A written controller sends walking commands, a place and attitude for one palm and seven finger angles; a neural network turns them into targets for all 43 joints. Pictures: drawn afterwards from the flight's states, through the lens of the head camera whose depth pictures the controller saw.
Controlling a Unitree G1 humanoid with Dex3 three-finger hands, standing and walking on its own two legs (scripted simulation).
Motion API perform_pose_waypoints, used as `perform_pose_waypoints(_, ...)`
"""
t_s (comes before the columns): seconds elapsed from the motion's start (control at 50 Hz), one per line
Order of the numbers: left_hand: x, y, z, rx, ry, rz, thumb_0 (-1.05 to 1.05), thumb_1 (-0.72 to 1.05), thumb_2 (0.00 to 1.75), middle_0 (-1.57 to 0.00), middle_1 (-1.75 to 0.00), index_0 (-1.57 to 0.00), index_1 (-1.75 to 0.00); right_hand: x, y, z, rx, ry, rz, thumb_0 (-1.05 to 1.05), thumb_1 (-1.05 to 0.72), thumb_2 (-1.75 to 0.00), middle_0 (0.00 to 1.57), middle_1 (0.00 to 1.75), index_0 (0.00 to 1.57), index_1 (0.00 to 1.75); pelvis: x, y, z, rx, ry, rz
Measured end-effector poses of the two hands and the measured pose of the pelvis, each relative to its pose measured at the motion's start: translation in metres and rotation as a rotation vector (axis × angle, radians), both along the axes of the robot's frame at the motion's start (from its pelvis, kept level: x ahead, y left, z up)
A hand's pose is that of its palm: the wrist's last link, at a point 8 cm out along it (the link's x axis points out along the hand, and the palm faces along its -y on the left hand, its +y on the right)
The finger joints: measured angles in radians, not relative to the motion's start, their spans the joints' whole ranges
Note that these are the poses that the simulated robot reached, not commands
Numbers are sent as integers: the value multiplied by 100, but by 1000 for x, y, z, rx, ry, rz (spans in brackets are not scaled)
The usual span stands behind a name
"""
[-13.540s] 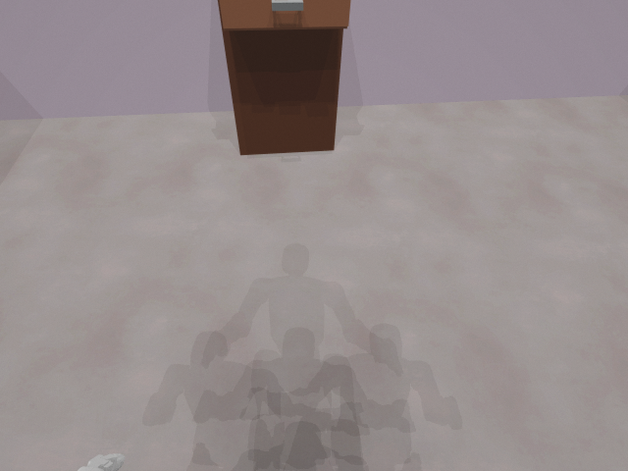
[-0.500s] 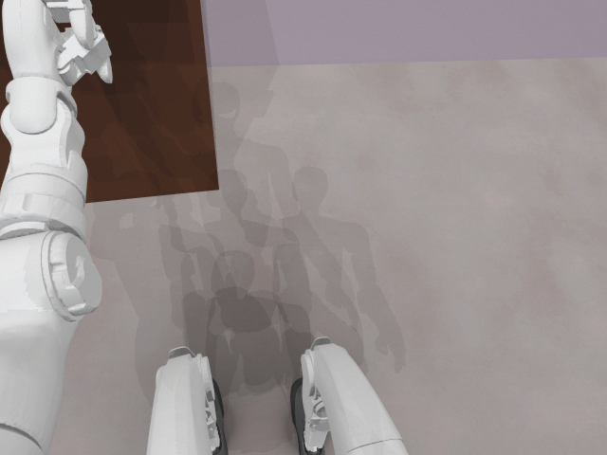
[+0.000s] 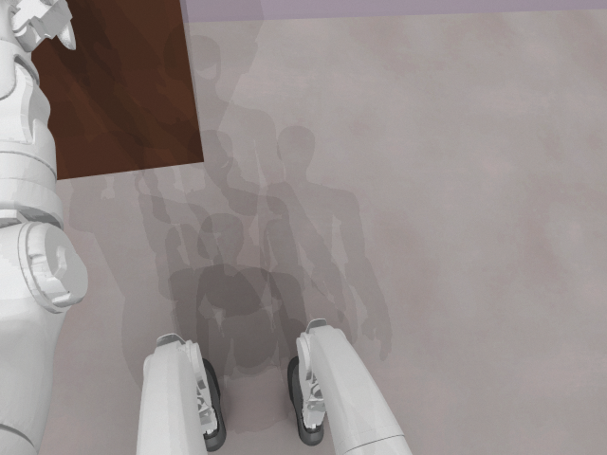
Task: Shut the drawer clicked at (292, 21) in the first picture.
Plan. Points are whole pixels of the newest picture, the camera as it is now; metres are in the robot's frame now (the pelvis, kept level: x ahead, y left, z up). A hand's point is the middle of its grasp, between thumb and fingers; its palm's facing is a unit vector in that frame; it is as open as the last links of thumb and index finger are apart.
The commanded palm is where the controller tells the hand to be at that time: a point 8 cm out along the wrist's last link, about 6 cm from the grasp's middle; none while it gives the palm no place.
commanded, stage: bring the fist close to the handle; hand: left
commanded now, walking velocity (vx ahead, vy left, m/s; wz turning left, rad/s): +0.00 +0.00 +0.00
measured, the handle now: out of the picture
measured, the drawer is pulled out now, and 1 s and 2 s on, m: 0.08 0.08 0.08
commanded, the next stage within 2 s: push the drawer shut in 0.08 s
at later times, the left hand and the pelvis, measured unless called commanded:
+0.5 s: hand out of the picture +0.62 +0.19 +0.06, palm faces +0.12 -0.99 -0.02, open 3.2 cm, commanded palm +0.62 +0.20 +0.06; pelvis +0.01 -0.01 +0.00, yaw +0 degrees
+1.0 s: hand out of the picture +0.65 +0.20 +0.06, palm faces +0.11 -0.99 -0.02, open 3.0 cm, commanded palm +0.65 +0.17 +0.06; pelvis +0.00 +0.00 -0.02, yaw -2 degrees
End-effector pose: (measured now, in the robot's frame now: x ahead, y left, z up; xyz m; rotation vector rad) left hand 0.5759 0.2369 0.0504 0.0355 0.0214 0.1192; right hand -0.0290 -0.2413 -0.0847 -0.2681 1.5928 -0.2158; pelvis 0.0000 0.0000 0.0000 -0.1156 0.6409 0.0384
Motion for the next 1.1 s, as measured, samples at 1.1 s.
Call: perform_pose_waypoints(1.1, 47, 11, 10, -4, -8, -7, 0, 85, 92, -140, -160, -140, -160, -54, 22, 14, -37, 122, -90, 0, -90, -90, 20, 30, 21, 30, -4, 2, -15, -38, 39, -13)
